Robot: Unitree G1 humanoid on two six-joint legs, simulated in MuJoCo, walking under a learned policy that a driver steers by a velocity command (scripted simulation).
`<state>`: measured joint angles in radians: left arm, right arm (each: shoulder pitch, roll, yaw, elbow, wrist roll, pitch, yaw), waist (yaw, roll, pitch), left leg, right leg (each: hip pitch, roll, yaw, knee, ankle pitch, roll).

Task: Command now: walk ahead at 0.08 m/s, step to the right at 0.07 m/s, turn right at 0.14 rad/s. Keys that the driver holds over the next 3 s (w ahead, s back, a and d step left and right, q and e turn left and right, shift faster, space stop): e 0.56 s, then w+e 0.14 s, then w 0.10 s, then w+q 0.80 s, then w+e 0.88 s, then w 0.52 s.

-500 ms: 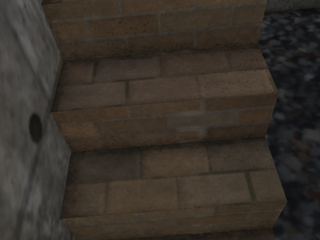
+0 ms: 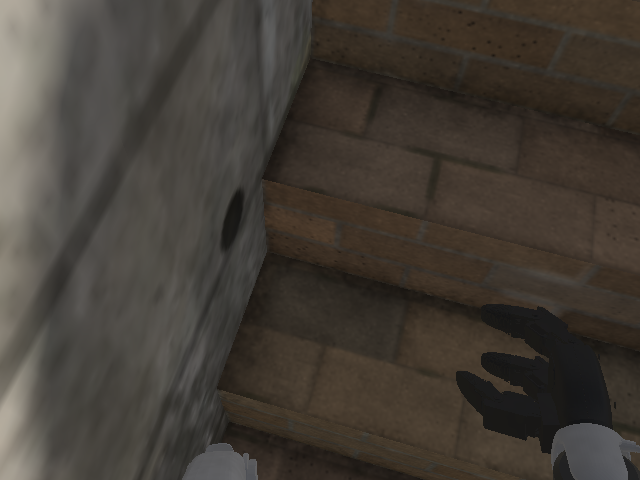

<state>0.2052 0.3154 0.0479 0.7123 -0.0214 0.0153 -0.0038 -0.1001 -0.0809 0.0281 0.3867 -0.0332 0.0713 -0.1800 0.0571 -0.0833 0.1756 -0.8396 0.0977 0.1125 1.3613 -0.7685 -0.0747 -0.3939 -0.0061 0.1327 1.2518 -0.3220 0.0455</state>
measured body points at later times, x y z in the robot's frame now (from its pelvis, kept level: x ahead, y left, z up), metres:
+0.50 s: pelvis +0.00 -0.12 +0.04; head +0.02 -0.16 +0.49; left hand +0.01 +0.16 -0.05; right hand +0.33 -0.31 +0.05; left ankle +0.00 +0.03 -0.50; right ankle -0.04 -0.24 -0.62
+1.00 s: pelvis -0.04 -0.14 -0.06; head -0.03 -0.19 +0.39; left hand +0.26 -0.14 -0.09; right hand -0.04 -0.37 -0.21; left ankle -0.07 -0.04 -0.80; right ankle -0.08 -0.25 -0.69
